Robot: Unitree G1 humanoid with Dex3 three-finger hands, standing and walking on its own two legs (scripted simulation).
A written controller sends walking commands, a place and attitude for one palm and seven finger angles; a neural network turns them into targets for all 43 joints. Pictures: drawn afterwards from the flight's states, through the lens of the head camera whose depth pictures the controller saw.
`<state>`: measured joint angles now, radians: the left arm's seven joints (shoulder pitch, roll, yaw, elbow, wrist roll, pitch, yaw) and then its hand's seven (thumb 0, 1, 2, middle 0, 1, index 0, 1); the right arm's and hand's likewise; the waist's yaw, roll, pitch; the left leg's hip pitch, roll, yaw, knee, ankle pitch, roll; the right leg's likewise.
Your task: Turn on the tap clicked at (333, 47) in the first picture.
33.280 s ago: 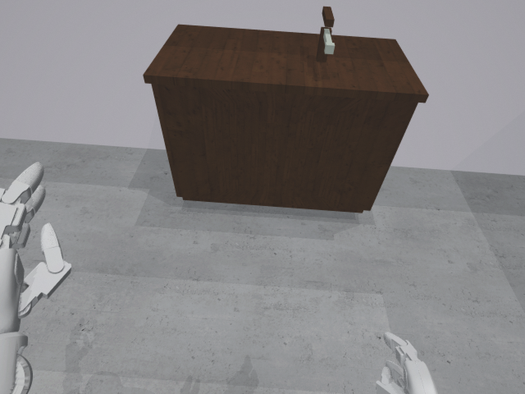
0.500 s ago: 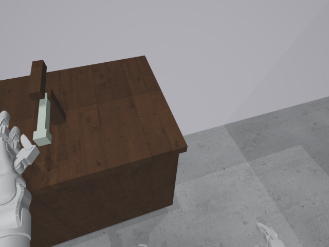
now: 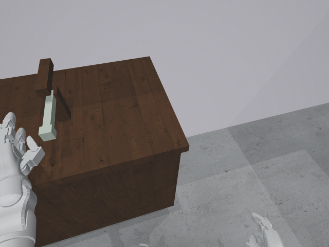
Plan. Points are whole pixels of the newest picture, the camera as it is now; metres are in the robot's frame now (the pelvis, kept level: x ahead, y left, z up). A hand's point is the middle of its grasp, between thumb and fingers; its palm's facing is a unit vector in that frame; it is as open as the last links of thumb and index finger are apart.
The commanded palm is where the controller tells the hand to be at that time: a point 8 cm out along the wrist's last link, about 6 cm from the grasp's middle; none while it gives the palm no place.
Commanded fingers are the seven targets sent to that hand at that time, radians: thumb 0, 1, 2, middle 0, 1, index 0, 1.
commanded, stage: reach beside the lever's end, fingers flat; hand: left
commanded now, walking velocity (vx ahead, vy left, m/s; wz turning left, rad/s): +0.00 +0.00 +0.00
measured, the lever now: (47, 132) +0.35 +0.31 +0.09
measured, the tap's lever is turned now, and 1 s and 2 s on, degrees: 0 2 26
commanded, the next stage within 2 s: push the lever round in 0.26 s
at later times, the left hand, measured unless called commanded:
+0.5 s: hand (43, 146) +0.31 +0.31 +0.07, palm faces +0.56 -0.82 -0.11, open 7.8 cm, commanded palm +0.26 +0.35 +0.08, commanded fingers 0.00 0.90 0.90 -0.15 -0.15 -0.15 -0.15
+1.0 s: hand (50, 148) +0.31 +0.29 +0.08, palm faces +0.55 -0.83 -0.09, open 7.7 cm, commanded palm +0.26 +0.33 +0.08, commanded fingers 0.00 0.90 0.90 -0.15 -0.15 -0.15 -0.15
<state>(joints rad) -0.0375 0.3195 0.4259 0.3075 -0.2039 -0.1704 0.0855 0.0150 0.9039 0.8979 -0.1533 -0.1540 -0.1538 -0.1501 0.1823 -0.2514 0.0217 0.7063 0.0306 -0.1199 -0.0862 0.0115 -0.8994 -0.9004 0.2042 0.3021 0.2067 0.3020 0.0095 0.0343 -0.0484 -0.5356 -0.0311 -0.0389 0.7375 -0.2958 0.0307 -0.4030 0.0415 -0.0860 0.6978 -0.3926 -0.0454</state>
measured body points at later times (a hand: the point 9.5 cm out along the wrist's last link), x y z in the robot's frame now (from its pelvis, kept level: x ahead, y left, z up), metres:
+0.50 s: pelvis +0.00 -0.01 +0.00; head +0.04 -0.01 +0.45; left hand +0.28 +0.36 +0.08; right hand +0.13 -0.28 -0.11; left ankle +0.05 +0.10 -0.71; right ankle -0.02 -0.09 -0.71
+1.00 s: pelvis +0.01 +0.00 +0.00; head +0.03 -0.01 +0.45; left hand +0.27 +0.33 +0.08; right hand +0.16 -0.25 -0.10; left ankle +0.05 +0.10 -0.71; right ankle -0.02 -0.09 -0.71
